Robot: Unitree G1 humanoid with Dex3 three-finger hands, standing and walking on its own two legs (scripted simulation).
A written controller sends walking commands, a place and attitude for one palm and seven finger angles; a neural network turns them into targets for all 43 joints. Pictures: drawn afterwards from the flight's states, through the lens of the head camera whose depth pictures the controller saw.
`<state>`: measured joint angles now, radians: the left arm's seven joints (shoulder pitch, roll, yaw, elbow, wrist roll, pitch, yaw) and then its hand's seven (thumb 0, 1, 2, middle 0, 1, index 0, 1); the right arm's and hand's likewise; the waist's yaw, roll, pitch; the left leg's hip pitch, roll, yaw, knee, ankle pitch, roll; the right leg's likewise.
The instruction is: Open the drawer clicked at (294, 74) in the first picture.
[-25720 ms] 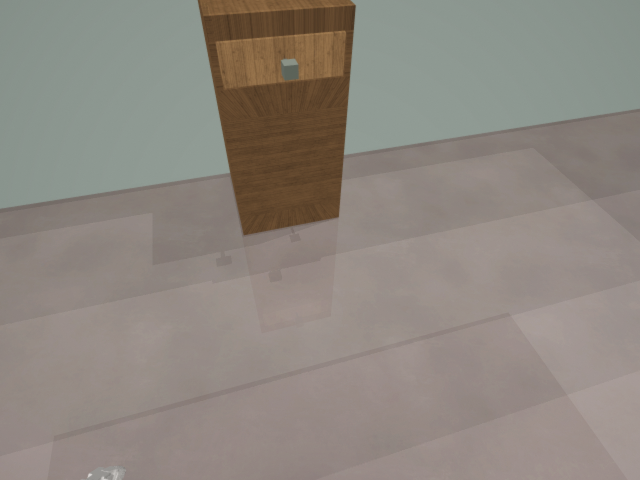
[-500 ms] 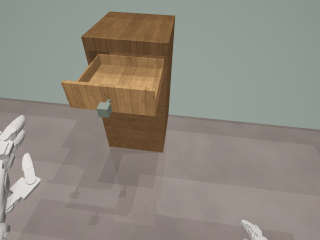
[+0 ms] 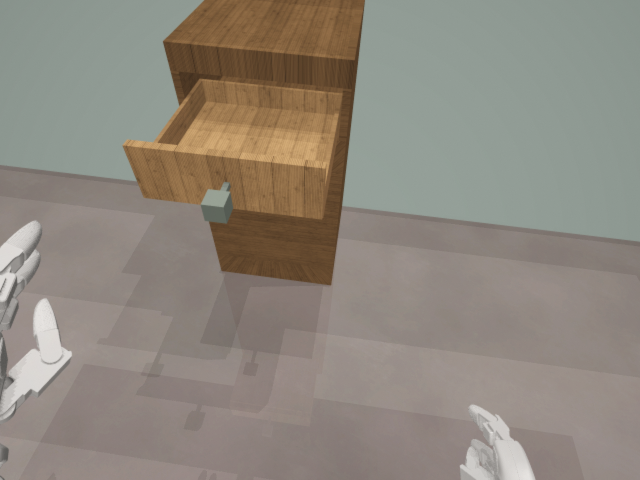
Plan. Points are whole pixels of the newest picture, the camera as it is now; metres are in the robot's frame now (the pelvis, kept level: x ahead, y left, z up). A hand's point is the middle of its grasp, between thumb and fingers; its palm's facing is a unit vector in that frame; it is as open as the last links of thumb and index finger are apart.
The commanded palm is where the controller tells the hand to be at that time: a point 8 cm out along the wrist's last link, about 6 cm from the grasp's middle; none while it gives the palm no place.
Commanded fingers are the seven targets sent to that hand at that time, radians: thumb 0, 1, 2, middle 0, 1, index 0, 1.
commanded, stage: stop stepping back and stand still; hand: left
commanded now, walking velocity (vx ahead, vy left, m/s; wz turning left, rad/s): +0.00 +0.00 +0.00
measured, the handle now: (220, 198) +0.60 +0.22 -0.04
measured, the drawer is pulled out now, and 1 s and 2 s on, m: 0.30 0.30 0.30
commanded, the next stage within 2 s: let the arm hang, fingers relaxed in 0.18 s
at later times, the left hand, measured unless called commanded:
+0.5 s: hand out of the picture +0.12 +0.23 -0.13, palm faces -0.04 -0.94 -0.34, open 7.4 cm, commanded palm none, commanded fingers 0.00 0.90 0.90 -0.20 -0.30 -0.20 -0.30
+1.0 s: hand out of the picture -0.02 +0.21 -0.16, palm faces +0.00 -0.96 -0.28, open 7.4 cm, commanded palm none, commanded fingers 0.00 0.90 0.90 -0.20 -0.30 -0.20 -0.30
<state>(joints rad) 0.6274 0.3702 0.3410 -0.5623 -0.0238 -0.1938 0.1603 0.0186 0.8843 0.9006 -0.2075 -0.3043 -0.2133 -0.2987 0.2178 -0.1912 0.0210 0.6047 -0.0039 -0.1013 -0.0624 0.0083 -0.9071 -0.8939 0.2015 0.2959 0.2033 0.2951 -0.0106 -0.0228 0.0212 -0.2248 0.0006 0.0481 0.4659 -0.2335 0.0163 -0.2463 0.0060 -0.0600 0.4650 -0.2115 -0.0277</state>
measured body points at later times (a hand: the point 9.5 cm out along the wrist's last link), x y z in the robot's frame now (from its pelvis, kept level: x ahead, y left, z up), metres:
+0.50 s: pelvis -0.01 +0.01 -0.01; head +0.00 +0.00 +0.44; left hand +0.12 +0.28 -0.10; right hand +0.12 -0.25 -0.13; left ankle +0.01 +0.11 -0.74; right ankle +0.02 -0.10 -0.74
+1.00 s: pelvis -0.01 +0.00 +0.01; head +0.00 -0.01 +0.45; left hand -0.02 +0.26 -0.14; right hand -0.03 -0.22 -0.16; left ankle +0.01 +0.11 -0.74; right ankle +0.02 -0.10 -0.74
